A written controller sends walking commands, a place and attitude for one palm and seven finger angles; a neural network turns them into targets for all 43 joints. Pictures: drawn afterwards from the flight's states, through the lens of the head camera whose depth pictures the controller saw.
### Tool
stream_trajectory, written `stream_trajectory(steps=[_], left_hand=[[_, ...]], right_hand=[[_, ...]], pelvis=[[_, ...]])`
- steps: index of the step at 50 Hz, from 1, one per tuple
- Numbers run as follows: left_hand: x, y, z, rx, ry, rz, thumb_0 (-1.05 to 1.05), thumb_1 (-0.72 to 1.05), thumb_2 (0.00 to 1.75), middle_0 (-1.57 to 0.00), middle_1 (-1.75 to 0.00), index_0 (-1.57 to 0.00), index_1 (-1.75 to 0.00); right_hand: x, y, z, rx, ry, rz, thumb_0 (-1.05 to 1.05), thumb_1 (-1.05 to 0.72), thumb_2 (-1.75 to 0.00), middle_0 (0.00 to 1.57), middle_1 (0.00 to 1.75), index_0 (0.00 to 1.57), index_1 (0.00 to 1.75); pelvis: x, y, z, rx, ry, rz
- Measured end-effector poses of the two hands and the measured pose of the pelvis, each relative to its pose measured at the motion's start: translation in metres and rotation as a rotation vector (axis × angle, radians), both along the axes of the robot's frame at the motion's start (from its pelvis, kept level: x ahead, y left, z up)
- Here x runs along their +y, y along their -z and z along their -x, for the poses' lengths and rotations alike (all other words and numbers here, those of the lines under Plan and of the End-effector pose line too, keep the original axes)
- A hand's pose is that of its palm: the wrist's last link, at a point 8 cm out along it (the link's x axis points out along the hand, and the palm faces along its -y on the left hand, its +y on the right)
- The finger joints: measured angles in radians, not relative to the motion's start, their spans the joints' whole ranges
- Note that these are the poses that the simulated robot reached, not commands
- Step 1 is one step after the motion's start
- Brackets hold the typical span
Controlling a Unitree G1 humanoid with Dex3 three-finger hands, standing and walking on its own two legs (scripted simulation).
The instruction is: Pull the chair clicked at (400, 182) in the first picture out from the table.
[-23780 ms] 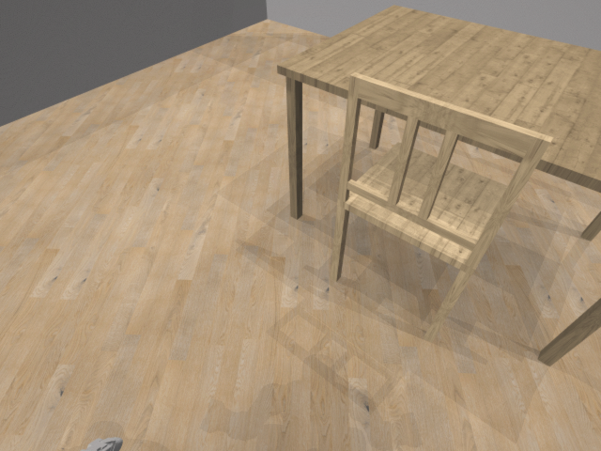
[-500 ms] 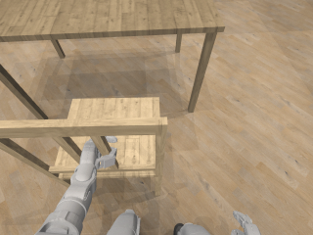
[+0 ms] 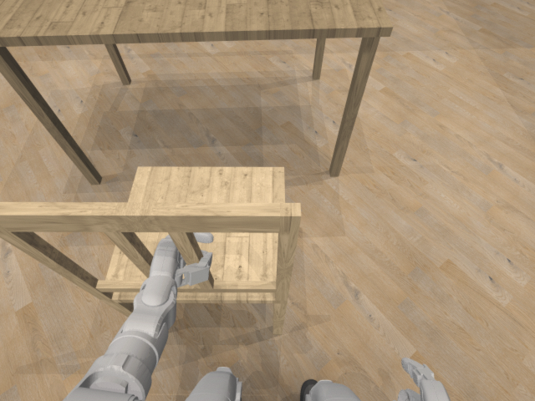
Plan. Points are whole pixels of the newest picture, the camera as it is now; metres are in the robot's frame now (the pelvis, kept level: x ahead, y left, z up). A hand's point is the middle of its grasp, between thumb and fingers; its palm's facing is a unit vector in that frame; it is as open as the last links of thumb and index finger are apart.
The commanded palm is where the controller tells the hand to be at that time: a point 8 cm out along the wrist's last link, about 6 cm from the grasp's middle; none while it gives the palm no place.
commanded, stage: step backward, pulling the chair out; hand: left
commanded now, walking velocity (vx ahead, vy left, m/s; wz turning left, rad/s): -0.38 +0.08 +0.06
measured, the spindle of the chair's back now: (144, 260) +0.35 +0.23 -0.10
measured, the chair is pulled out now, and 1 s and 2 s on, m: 0.51 0.64 0.64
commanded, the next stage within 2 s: stop walking, hand still on the chair in 0.30 s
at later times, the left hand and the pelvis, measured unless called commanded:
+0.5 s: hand (197, 325) +0.23 +0.12 -0.07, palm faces -0.05 -0.99 -0.15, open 5.7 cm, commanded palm +0.22 +0.17 -0.05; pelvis -0.09 +0.01 +0.00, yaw +0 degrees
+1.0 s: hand (192, 354) +0.19 +0.12 -0.07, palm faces -0.07 -0.99 -0.14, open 5.8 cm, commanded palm +0.18 +0.17 -0.05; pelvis -0.06 +0.01 +0.01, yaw -1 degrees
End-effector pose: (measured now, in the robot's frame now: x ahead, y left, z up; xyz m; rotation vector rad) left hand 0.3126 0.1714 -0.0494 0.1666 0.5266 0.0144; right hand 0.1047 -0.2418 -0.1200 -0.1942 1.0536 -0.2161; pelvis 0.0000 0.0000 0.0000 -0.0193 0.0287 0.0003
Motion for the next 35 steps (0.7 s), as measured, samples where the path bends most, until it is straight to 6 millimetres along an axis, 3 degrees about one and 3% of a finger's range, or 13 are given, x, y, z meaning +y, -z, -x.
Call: stream_trajectory(steps=[5,9,17,23,29,35], left_hand=[[0.0,0.001,0.019,-0.004,0.033,0.011,0.07,0.61,0.77,-0.31,-1.25,-0.5,-1.45],[0.003,0.0,0.036,0.002,0.044,0.024,0.07,0.63,0.76,-0.28,-1.27,-0.5,-1.45],[0.004,0.0,0.068,0.01,0.029,0.016,0.08,0.62,0.78,-0.3,-1.24,-0.5,-1.45],[-0.001,-0.001,0.09,0.013,0.016,0.011,0.08,0.62,0.78,-0.32,-1.22,-0.5,-1.45],[-0.003,-0.001,0.11,0.018,0.04,0.016,0.08,0.62,0.76,-0.3,-1.24,-0.5,-1.45],[-0.001,-0.001,0.127,0.026,0.056,0.027,0.08,0.63,0.76,-0.27,-1.26,-0.5,-1.45]], right_hand=[[-0.011,-0.004,0.026,0.029,-0.006,0.09,0.01,-0.9,-0.9,0.2,0.3,0.21,0.3],[-0.008,-0.014,0.043,0.039,-0.007,0.112,0.01,-0.91,-0.9,0.2,0.3,0.2,0.3],[0.01,-0.002,0.071,0.028,-0.031,-0.009,0.01,-0.9,-0.9,0.2,0.3,0.2,0.3],[0.003,-0.001,0.096,0.002,0.019,-0.007,0.01,-0.9,-0.9,0.2,0.3,0.21,0.3],[-0.005,-0.01,0.116,-0.015,0.047,0.061,0.01,-0.9,-0.9,0.2,0.3,0.2,0.3],[0.007,-0.017,0.119,-0.027,0.035,0.052,0.01,-0.91,-0.9,0.2,0.3,0.2,0.3]], pelvis=[[0.014,0.004,0.018,0.007,-0.04,-0.001],[0.018,0.001,0.036,-0.004,-0.017,-0.017],[0.005,-0.001,0.066,-0.002,0.013,0.031],[0.002,0.002,0.09,-0.023,0.006,0.014],[0.012,0.003,0.098,-0.063,0.009,0.005],[0.016,-0.003,0.093,-0.069,0.014,0.003]])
